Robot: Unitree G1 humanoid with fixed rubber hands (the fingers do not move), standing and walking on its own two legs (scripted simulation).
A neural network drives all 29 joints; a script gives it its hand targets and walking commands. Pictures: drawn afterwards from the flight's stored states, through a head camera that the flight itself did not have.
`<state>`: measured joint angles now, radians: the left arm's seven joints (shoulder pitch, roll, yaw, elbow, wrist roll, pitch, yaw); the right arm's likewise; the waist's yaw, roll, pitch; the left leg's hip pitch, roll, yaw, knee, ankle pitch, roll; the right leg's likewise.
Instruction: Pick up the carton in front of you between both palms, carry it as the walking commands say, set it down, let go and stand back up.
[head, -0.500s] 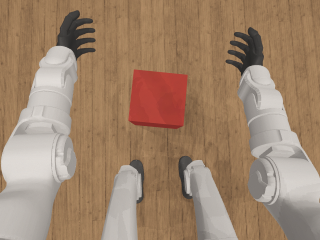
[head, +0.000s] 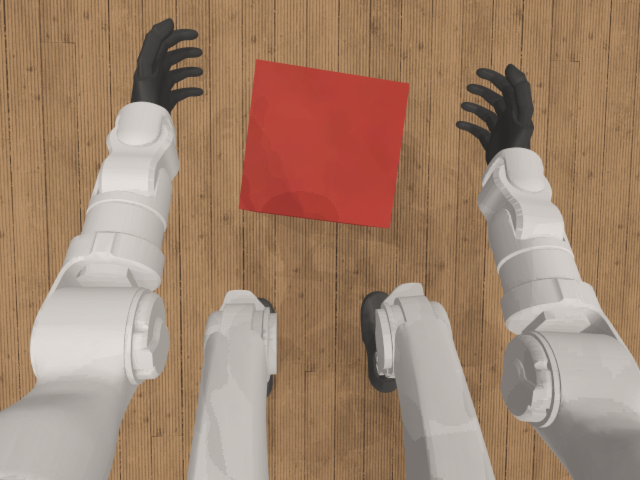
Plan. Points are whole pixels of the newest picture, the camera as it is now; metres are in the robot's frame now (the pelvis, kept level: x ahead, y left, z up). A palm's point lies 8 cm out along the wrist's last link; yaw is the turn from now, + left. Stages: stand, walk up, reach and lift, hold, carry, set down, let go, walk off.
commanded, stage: reach and lift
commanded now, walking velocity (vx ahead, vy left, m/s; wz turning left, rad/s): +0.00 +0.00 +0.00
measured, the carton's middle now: (318, 159) +0.48 +0.01 -0.38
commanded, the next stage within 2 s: none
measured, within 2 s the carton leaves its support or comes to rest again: leaves its support in 1.22 s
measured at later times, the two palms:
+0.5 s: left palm (207, 140) +0.50 +0.18 -0.32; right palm (444, 165) +0.47 -0.18 -0.31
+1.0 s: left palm (226, 136) +0.50 +0.15 -0.32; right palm (427, 153) +0.48 -0.15 -0.31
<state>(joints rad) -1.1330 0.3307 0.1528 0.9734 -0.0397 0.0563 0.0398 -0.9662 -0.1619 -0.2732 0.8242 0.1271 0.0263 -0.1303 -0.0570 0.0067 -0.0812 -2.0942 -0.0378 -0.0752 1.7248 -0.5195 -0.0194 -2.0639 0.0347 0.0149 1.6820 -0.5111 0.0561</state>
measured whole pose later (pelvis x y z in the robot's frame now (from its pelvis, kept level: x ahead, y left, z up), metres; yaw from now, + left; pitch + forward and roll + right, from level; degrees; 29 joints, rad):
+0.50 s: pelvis -0.03 +0.00 -0.13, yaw +0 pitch +40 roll -3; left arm -1.40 0.43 0.02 1.17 -0.16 0.02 0.06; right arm -1.32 -0.24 -0.17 1.11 0.22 -0.01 -0.15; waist -0.06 -0.03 0.30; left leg -2.31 -0.03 -0.06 2.16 -0.54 -0.02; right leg -2.29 0.05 0.02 2.12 -0.53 0.07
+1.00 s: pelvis -0.03 +0.00 -0.13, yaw +0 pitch +40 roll -3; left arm -1.43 0.35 -0.04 1.19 -0.22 -0.01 0.10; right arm -1.36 -0.21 -0.10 1.14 0.26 -0.04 -0.17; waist -0.05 -0.03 0.28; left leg -2.32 -0.02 -0.05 2.18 -0.56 -0.02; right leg -2.30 0.05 0.02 2.14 -0.54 0.07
